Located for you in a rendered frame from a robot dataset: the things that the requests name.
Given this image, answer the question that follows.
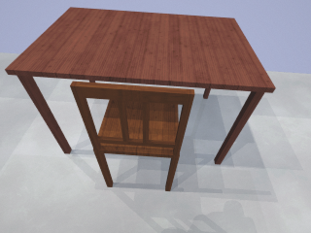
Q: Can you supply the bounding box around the chair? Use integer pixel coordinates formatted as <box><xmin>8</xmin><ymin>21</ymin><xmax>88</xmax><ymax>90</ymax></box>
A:
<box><xmin>70</xmin><ymin>81</ymin><xmax>195</xmax><ymax>191</ymax></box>

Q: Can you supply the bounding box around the table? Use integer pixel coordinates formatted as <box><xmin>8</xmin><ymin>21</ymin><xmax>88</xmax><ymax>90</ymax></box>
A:
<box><xmin>5</xmin><ymin>7</ymin><xmax>276</xmax><ymax>165</ymax></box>

